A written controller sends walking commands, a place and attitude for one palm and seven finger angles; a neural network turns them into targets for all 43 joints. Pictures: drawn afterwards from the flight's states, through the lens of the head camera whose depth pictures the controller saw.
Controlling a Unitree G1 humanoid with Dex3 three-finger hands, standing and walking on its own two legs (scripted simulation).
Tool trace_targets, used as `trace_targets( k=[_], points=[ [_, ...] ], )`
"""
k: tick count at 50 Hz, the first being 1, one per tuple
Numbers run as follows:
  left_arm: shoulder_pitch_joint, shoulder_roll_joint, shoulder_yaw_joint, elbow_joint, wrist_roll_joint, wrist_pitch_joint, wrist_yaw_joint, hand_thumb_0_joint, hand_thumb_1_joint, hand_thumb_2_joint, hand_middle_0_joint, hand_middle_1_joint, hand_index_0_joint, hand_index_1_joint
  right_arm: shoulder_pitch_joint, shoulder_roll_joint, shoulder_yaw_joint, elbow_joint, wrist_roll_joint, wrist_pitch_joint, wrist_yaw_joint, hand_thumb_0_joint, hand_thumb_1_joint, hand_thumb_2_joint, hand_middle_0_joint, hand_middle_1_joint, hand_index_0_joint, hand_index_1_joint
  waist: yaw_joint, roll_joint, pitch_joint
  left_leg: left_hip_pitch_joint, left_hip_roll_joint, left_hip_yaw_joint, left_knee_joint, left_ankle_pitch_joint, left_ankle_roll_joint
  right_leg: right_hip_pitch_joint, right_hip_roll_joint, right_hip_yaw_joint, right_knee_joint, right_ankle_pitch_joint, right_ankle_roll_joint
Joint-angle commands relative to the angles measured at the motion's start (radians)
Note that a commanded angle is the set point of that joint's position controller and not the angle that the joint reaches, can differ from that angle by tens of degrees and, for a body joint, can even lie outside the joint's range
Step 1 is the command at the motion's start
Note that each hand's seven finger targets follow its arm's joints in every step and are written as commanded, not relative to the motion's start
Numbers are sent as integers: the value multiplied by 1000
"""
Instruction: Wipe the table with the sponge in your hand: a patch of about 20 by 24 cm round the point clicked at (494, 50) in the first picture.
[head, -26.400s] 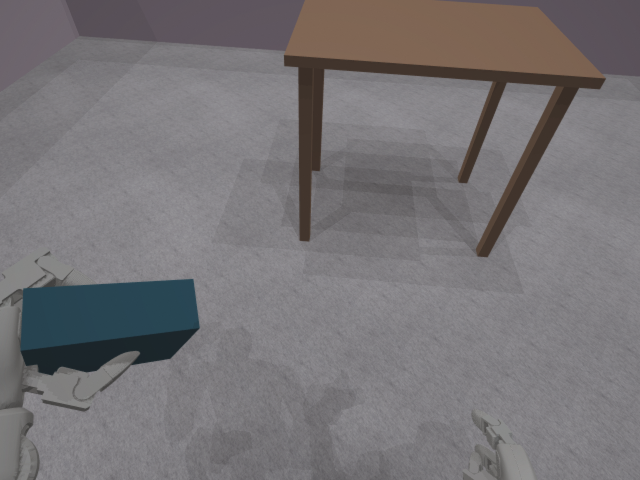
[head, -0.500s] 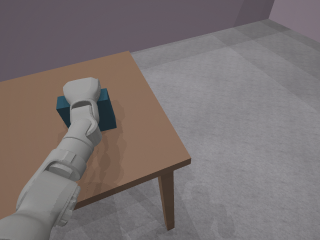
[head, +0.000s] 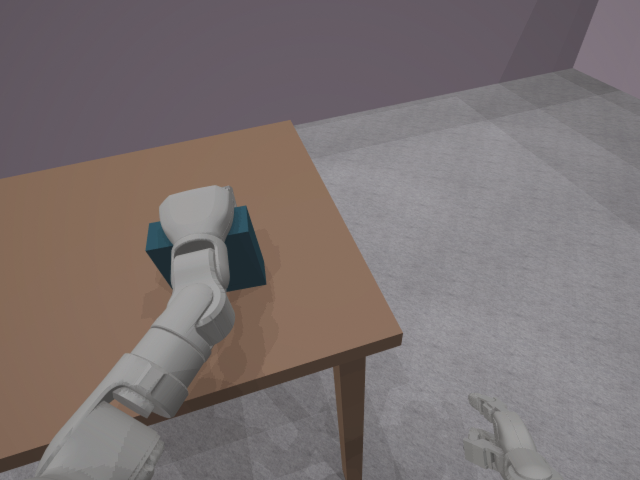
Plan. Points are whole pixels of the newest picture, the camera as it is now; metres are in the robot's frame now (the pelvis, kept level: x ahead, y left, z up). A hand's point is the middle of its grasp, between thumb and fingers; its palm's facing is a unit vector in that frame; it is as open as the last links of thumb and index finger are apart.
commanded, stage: wipe back along the third lane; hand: left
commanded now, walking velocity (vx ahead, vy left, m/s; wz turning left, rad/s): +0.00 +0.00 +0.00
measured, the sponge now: (216, 265) +0.38 +0.20 +0.07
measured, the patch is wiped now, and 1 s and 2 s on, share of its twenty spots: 1.00 1.00 1.00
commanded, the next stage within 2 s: slide back across to the middle lane in 0.78 s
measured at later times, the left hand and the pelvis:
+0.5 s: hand (220, 271) +0.32 +0.17 +0.12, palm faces +0.12 -0.03 -0.99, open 9.2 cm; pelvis -0.02 -0.01 +0.00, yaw -1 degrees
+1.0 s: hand (225, 292) +0.29 +0.15 +0.12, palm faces +0.14 -0.06 -0.99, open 9.2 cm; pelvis -0.03 -0.02 +0.00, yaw -2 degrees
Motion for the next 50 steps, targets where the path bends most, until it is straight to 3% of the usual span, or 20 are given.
trace_targets(
  k=[1,5,8,10,12,15,18,20,21,25,28,30,32,35,39,40,43,45,49,50],
  points=[
    [-156,65,39,-119,-37,28,-42,0,100,1300,-1200,-1600,-1200,-1600,-156,-102,-28,-156,6,-41,-3,0,-900,-900,200,300,200,300,-12,-141,-189,9,-9,31,-14,470,-1,186,5,-4,9,555,-35],
    [-110,77,55,-182,-35,36,-51,0,100,1300,-1200,-1600,-1200,-1600,-168,-104,-30,-166,4,-44,5,0,-900,-900,200,300,200,300,0,-143,-193,10,-11,20,-16,472,-2,192,13,12,3,542,-41],
    [-68,18,-2,-226,-35,41,-54,0,100,1300,-1200,-1600,-1200,-1600,-171,-97,-31,-170,9,-49,18,0,-900,-900,200,300,200,300,-6,-146,-183,24,-10,24,-11,474,0,178,15,-6,9,528,-36],
    [-31,41,24,-259,-39,44,-56,0,100,1300,-1200,-1600,-1200,-1600,-184,-103,-32,-179,7,-48,22,0,-900,-900,200,300,200,300,8,-141,-181,14,-10,17,-18,462,-2,186,19,8,5,509,-41],
    [-39,-4,-29,-282,-42,53,-57,0,100,1300,-1200,-1600,-1200,-1600,-188,-96,-31,-178,12,-48,30,0,-900,-900,200,300,200,300,-3,-147,-164,17,-7,22,-17,441,2,169,16,-12,8,485,-36],
    [-3,39,19,-300,-39,62,-50,0,100,1300,-1200,-1600,-1200,-1600,-195,-101,-34,-179,10,-51,33,0,-900,-900,200,300,200,300,12,-159,-156,4,-11,19,-23,409,3,175,22,7,2,456,-40],
    [-35,-1,-32,-302,-33,73,-49,0,100,1300,-1200,-1600,-1200,-1600,-207,-93,-29,-170,14,-51,36,0,-900,-900,200,300,200,300,-2,-178,-118,-2,-11,25,-30,354,6,144,19,-5,-7,392,-32],
    [-3,41,14,-307,-34,79,-42,0,100,1300,-1200,-1600,-1200,-1600,-214,-98,-30,-174,12,-50,37,0,-900,-900,200,300,200,300,13,-167,-113,-13,-11,20,-38,333,4,149,24,8,-14,359,-37],
    [-18,-3,-32,-303,-32,81,-41,0,100,1300,-1200,-1600,-1200,-1600,-216,-92,-26,-171,14,-52,38,0,-900,-900,200,300,200,300,1,-162,-109,-8,-11,26,-36,324,5,140,19,-3,-10,353,-33],
    [10,39,11,-304,-37,85,-39,0,100,1300,-1200,-1600,-1200,-1600,-222,-93,-25,-173,11,-51,37,0,-900,-900,200,300,200,300,18,-163,-112,-22,-15,22,-40,293,7,151,24,16,-20,321,-34],
    [1,3,-28,-297,-36,87,-41,0,100,1300,-1200,-1600,-1200,-1600,-226,-83,-23,-170,14,-52,37,0,-900,-900,200,300,200,300,5,-173,-102,-21,-17,33,-35,282,9,144,20,12,-20,319,-27],
    [42,55,28,-318,-40,84,-39,0,100,1300,-1200,-1600,-1200,-1600,-233,-90,-23,-178,10,-50,36,0,-900,-900,200,300,200,300,22,-157,-112,-29,-19,27,-42,268,7,161,25,35,-27,300,-31],
    [46,-8,-40,-329,-40,82,-43,0,100,1300,-1200,-1600,-1200,-1600,-234,-80,-20,-181,14,-51,41,0,-900,-900,200,300,200,300,8,-156,-99,-19,-19,34,-35,277,9,149,20,19,-21,314,-27],
    [93,33,4,-353,-44,79,-44,0,100,1300,-1200,-1600,-1200,-1600,-242,-86,-23,-191,11,-50,42,0,-900,-900,200,300,200,300,23,-161,-99,-30,-20,27,-40,264,10,163,25,41,-29,301,-29],
    [105,-6,-47,-375,-45,82,-49,0,100,1300,-1200,-1600,-1200,-1600,-248,-78,-20,-190,15,-51,45,0,-900,-900,200,300,200,300,10,-172,-62,-26,-21,36,-36,257,13,145,21,38,-35,295,-20],
    [112,26,-9,-392,-45,79,-47,0,100,1300,-1200,-1600,-1200,-1600,-249,-84,-23,-194,13,-47,45,0,-900,-900,200,300,200,300,17,-164,-67,-29,-20,31,-43,243,12,147,25,53,-41,272,-25],
    [124,0,-38,-405,-46,80,-43,0,100,1300,-1200,-1600,-1200,-1600,-250,-78,-21,-196,14,-53,49,0,-900,-900,200,300,200,300,17,-176,-82,-26,-22,38,-34,259,15,160,20,40,-29,302,-19],
    [133,81,44,-410,-49,77,-35,0,100,1300,-1200,-1600,-1200,-1600,-249,-85,-22,-193,12,-51,42,0,-900,-900,200,300,200,300,26,-175,-72,-35,-22,35,-39,237,13,164,24,73,-43,278,-21],
    [132,92,50,-479,-47,70,-29,0,100,1300,-1200,-1600,-1200,-1600,-260,-75,-20,-195,10,-56,37,0,-900,-900,200,300,200,300,31,-156,-106,-18,-27,43,-38,271,17,203,19,77,-35,328,-17],
    [160,156,117,-506,-46,64,-24,0,100,1300,-1200,-1600,-1200,-1600,-262,-82,-21,-199,6,-54,36,0,-900,-900,200,300,200,300,43,-152,-124,-17,-26,33,-42,281,14,223,24,97,-29,339,-25]
  ],
)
